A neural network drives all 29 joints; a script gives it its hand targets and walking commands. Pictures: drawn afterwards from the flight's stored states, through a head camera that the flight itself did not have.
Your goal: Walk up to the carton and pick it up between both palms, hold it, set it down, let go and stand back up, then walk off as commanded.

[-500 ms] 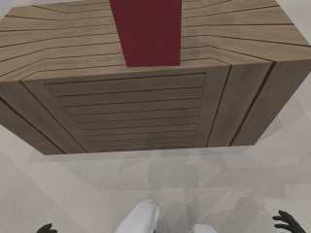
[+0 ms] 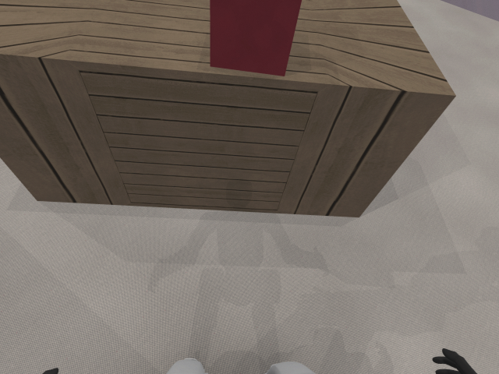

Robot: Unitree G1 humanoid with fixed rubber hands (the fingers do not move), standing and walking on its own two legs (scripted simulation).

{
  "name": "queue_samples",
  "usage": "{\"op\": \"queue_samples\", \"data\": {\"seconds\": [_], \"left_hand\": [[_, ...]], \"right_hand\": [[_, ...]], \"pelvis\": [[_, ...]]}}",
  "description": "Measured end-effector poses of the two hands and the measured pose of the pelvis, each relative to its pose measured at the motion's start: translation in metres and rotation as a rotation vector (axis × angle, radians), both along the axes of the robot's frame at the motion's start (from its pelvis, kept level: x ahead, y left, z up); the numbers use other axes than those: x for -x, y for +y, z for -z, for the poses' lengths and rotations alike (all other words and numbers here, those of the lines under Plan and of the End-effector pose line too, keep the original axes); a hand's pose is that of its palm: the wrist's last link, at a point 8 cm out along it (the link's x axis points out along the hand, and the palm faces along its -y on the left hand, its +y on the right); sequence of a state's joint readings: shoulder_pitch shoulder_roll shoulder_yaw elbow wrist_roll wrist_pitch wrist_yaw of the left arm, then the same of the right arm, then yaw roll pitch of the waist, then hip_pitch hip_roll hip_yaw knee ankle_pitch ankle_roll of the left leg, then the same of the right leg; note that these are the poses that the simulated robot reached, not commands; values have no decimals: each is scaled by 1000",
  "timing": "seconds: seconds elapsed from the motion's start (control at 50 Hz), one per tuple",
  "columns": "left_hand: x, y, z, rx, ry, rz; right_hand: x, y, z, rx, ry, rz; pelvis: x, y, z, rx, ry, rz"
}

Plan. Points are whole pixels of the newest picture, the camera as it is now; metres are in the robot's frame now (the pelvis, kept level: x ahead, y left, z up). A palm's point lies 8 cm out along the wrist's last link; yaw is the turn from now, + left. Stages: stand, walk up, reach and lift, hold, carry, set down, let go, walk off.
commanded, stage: walk off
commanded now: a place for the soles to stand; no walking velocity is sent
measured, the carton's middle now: (254, 7) +0.96 +0.00 +0.08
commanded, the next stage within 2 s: stand in 1.32 s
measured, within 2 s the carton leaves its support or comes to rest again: neither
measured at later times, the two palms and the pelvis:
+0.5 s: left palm out of the picture +0.05 +0.29 -0.09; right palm out of the picture +0.01 -0.34 -0.09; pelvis -0.04 -0.03 +0.01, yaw +2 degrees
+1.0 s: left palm out of the picture +0.11 +0.28 -0.09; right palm out of the picture +0.11 -0.34 -0.09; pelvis +0.00 -0.03 +0.01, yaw +2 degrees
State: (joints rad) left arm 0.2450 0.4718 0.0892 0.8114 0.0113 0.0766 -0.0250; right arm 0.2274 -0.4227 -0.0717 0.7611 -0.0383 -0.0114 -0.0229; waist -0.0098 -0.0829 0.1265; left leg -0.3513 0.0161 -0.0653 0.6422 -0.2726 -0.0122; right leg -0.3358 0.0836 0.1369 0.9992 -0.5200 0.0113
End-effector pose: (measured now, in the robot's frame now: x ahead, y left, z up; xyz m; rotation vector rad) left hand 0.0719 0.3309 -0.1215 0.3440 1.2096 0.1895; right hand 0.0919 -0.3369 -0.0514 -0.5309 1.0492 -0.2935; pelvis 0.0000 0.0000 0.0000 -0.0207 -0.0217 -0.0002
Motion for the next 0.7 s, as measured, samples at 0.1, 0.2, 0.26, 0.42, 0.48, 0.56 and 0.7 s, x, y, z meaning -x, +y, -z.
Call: {"op": "queue_samples", "data": {"seconds": [0.1,0.2,0.26,0.42,0.48,0.56,0.7], "left_hand": [[48,-9,-8,-34,30,-30],[75,-28,-32,-44,-6,-49],[72,-32,-41,-52,-45,-45],[36,-27,-37,-45,-132,2],[26,-33,-36,-32,-147,16],[23,-46,-30,-18,-141,40],[20,-54,-27,2,-115,13]], "right_hand": [[12,-13,10,-50,-42,2],[33,-14,29,-138,-22,41],[45,-9,40,-170,19,26],[71,12,48,-195,81,4],[78,6,42,-184,83,12],[76,-13,39,-160,70,36],[54,-23,36,-150,54,43]], "pelvis": [[20,-17,1,-12,-10,27],[28,-22,-8,-17,-28,25],[33,-20,-10,-19,-30,-1],[44,-19,-6,-50,-21,-30],[45,-24,-8,-34,-16,-44],[44,-33,-5,-30,-21,-28],[26,-32,-7,-27,-17,-29]]}}
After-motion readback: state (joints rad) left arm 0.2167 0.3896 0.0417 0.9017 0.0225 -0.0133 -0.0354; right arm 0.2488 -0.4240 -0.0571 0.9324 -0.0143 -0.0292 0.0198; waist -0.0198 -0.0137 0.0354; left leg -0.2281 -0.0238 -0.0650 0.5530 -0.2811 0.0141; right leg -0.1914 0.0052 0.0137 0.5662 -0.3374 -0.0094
